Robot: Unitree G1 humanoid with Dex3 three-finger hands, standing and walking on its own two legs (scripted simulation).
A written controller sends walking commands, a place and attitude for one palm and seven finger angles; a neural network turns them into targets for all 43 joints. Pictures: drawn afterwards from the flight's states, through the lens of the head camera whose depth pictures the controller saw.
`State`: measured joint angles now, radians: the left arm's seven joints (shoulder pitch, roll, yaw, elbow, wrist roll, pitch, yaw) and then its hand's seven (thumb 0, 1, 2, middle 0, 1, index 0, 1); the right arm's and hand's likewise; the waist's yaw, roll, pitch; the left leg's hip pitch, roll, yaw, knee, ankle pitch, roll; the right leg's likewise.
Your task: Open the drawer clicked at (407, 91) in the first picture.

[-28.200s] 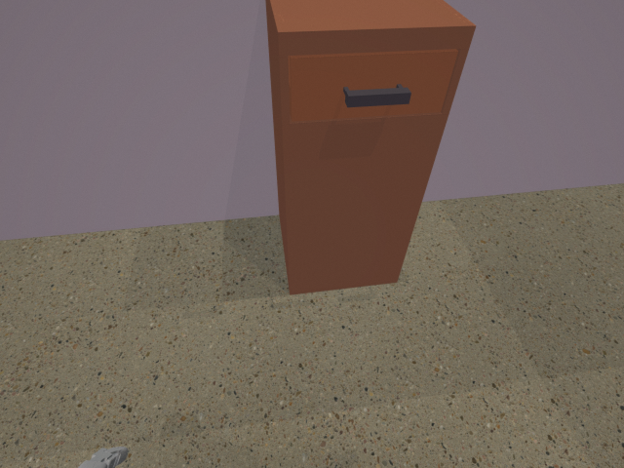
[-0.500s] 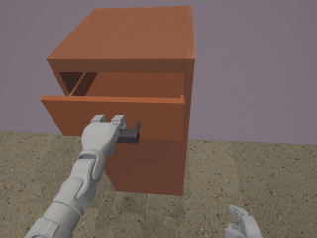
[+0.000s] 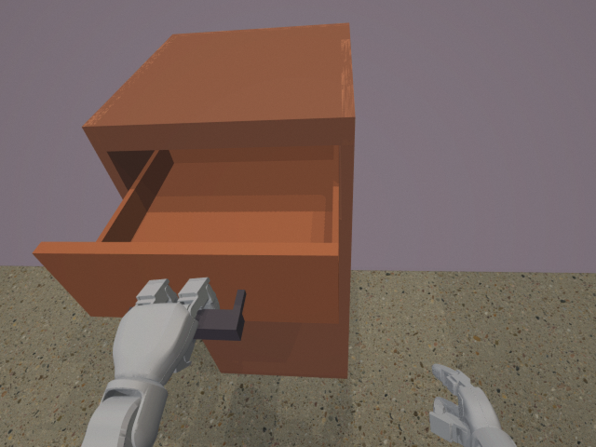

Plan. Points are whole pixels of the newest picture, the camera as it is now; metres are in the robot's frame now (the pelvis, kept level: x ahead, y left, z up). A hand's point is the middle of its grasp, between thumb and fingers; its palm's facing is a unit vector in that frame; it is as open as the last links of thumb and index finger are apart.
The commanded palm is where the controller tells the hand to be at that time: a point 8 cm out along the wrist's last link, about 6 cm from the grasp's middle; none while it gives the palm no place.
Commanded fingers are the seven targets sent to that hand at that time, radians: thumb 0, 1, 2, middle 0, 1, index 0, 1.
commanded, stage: pull the drawer open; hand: left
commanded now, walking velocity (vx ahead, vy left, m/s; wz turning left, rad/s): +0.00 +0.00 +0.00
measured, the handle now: (189, 309) +0.27 +0.17 +0.08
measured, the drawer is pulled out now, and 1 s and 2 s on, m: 0.22 0.30 0.29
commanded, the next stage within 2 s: open the thumb to release the handle in 0.84 s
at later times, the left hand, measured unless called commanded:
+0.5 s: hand (162, 407) +0.16 +0.17 +0.06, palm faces +0.08 -0.17 -0.98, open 6.2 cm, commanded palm +0.09 +0.19 +0.11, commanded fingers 0.00 0.90 0.90 -0.40 -1.35 -0.40 -1.35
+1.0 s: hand (157, 412) +0.15 +0.18 +0.06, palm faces +0.08 -0.10 -0.99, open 6.0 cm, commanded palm +0.13 +0.20 +0.11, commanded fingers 0.00 0.62 0.78 -0.38 -1.32 -0.38 -1.32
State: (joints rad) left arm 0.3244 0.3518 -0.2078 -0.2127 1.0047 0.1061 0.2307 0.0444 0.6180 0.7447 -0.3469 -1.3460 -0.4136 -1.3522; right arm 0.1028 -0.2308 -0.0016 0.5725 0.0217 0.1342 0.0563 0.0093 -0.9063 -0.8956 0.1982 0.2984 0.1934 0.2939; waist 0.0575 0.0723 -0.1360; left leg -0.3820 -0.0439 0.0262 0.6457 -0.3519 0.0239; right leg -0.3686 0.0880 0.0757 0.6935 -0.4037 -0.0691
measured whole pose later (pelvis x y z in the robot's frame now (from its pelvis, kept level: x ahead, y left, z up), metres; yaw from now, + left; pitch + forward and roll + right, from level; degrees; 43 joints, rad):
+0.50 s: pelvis -0.01 -0.01 -0.01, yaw -1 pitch +6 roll +1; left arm 0.67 0.39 -0.14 -0.46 1.00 0.02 0.32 0.05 0.61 0.75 -0.34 -1.35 -0.41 -1.35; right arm 0.13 -0.25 0.03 0.52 0.00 0.13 0.10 0.01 -0.90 -0.90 0.20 0.30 0.20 0.29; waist 0.07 0.06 -0.14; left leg -0.46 -0.02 0.03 0.75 -0.40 0.01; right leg -0.45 0.11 0.07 0.78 -0.44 -0.08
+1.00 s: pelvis -0.02 -0.02 -0.01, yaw +1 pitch +5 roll +2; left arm 0.57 0.44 -0.14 -0.36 1.01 0.00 0.33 0.01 0.63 0.78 -0.33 -1.35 -0.41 -1.35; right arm 0.12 -0.24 0.02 0.56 -0.01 0.12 0.03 0.01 -0.90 -0.90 0.20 0.30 0.20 0.29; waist 0.09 0.07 -0.11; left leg -0.45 -0.03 0.00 0.74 -0.37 0.00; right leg -0.43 0.11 0.04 0.78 -0.42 -0.09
